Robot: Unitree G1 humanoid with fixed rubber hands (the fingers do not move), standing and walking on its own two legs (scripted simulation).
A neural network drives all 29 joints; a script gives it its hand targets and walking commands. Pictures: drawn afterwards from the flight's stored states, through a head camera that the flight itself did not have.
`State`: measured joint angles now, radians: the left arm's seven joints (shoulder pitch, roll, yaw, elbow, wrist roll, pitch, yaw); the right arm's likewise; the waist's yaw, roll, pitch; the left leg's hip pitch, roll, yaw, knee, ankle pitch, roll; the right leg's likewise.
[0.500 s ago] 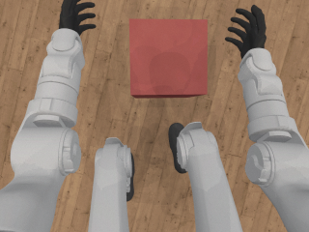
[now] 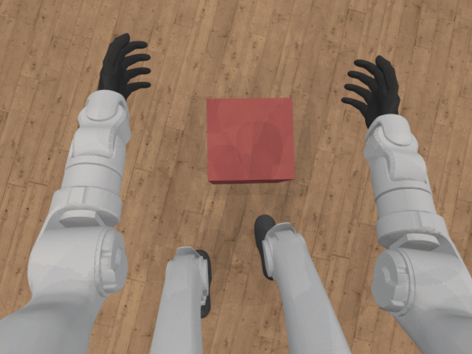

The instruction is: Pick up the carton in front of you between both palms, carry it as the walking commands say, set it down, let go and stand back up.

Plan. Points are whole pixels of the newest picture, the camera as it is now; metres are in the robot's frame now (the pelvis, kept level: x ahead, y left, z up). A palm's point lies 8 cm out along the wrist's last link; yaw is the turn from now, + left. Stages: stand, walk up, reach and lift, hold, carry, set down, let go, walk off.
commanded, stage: set down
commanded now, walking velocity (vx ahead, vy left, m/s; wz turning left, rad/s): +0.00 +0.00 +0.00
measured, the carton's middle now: (247, 147) +0.47 -0.09 -0.48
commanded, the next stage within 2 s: let go in 0.02 s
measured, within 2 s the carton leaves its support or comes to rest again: neither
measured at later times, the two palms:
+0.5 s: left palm (59, 172) +0.40 +0.16 +0.02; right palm (463, 169) +0.33 -0.28 +0.02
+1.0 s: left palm out of the picture +0.27 +0.24 +0.10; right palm out of the picture +0.24 -0.23 +0.10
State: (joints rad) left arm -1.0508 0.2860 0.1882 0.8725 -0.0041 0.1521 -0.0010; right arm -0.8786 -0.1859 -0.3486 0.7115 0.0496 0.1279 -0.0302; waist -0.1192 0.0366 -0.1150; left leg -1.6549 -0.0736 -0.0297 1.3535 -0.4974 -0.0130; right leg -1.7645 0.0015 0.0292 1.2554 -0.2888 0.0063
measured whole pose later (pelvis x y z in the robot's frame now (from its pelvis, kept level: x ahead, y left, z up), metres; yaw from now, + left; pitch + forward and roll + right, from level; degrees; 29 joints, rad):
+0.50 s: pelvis +0.06 -0.02 +0.12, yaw -1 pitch +28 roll +1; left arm -0.34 0.14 0.17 0.59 0.07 0.06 0.04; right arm -0.24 -0.21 -0.14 0.53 -0.01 0.05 0.09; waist -0.08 0.00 -0.04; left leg -0.91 -0.03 -0.06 0.82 -0.39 -0.03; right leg -1.03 0.02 0.01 0.78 -0.23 -0.03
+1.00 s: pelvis +0.10 +0.01 +0.17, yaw -3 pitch +0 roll -1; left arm 0.21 0.20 0.05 0.45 0.01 0.05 -0.05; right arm 0.24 -0.23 -0.04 0.42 0.01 0.08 0.07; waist 0.00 0.03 0.07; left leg -0.11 -0.02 -0.05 0.45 -0.34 0.02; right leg -0.22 0.02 0.03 0.41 -0.18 0.01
